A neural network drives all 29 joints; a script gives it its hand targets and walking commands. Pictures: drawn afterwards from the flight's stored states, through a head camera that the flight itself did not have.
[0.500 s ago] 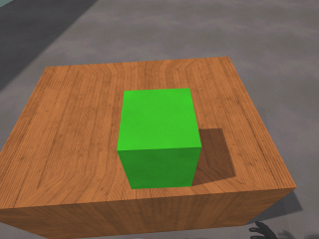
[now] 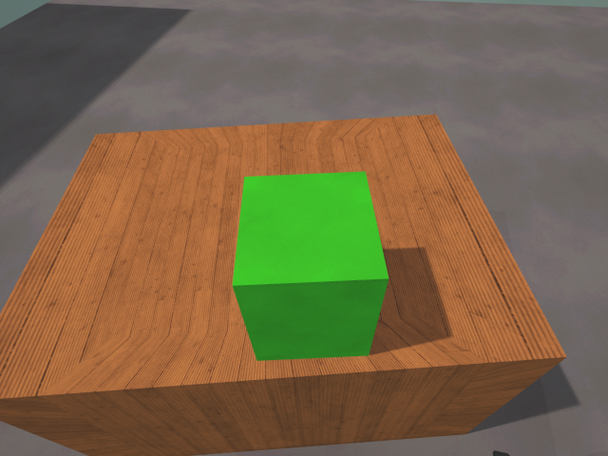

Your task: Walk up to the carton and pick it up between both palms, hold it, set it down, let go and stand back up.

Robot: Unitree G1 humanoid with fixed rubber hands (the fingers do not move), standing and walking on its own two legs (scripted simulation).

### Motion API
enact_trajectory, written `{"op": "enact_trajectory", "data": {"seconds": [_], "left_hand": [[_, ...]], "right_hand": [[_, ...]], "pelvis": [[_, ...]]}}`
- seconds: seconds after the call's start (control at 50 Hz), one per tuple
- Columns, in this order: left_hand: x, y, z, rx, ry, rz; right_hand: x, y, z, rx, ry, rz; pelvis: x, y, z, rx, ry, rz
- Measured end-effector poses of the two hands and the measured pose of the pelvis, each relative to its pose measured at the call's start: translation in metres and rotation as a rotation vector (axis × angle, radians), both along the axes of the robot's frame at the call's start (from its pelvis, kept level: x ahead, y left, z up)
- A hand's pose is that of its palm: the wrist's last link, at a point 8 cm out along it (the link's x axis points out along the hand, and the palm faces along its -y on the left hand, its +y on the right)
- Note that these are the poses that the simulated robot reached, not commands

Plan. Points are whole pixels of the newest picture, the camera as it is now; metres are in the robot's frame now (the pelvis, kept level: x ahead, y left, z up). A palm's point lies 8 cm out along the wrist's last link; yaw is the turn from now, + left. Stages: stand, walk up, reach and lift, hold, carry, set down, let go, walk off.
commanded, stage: walk up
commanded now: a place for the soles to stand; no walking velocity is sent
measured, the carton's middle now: (309, 269) +0.42 +0.01 -0.05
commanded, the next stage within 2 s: reach and lift in 0.64 s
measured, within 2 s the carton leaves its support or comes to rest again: neither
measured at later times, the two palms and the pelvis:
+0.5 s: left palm out of the picture +0.08 +0.27 -0.11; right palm out of the picture +0.10 -0.26 -0.12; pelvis +0.01 +0.00 +0.00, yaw +0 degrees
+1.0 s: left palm (157, 437) +0.18 +0.24 -0.11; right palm (528, 451) +0.15 -0.27 -0.10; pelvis +0.01 -0.01 -0.02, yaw +0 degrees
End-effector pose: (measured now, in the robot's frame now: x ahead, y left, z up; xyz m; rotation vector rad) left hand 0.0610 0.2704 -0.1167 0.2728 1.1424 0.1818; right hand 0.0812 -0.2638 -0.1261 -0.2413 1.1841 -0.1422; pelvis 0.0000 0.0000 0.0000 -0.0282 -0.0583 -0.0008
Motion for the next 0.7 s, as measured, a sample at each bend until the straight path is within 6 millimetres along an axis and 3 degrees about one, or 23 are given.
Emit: {"op": "enact_trajectory", "data": {"seconds": [0.24, 0.66, 0.7], "left_hand": [[0.017, -0.001, 0.003, -0.009, -0.024, -0.007], [0.020, 0.000, 0.007, 0.005, -0.032, -0.007], [0.021, 0.000, 0.000, 0.004, 0.032, 0.008]], "right_hand": [[0.014, -0.001, 0.007, -0.007, -0.010, 0.000], [0.017, 0.000, 0.005, 0.007, -0.019, 0.000], [0.021, 0.000, 0.003, -0.002, -0.039, 0.045]], "pelvis": [[0.012, 0.001, 0.004, -0.002, 0.029, -0.001], [0.013, 0.000, 0.004, 0.000, 0.032, -0.002], [0.010, -0.001, 0.001, 0.005, 0.015, 0.001]]}}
